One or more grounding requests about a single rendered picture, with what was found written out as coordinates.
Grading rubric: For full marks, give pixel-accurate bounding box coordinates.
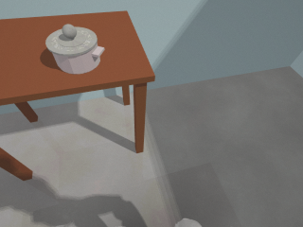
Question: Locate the pot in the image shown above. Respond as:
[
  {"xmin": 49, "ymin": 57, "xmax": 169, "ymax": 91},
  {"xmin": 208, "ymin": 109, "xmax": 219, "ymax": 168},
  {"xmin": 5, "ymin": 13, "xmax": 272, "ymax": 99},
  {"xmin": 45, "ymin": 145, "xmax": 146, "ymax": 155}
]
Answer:
[{"xmin": 52, "ymin": 44, "xmax": 105, "ymax": 75}]

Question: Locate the table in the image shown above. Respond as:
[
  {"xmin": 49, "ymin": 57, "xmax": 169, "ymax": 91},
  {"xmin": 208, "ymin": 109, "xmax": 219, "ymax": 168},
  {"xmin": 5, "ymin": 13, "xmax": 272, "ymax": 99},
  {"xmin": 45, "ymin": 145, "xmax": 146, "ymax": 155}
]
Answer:
[{"xmin": 0, "ymin": 10, "xmax": 155, "ymax": 181}]

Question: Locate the lid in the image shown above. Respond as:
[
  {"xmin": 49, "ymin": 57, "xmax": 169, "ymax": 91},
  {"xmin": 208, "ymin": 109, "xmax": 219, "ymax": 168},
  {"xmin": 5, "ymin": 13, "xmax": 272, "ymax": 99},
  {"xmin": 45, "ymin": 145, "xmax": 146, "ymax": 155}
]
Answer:
[{"xmin": 45, "ymin": 26, "xmax": 98, "ymax": 57}]

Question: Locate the knob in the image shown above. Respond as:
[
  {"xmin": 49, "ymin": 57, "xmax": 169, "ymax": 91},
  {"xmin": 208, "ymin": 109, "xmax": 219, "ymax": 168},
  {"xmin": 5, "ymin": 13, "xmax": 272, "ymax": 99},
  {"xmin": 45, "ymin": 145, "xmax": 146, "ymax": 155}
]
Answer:
[{"xmin": 62, "ymin": 24, "xmax": 77, "ymax": 39}]

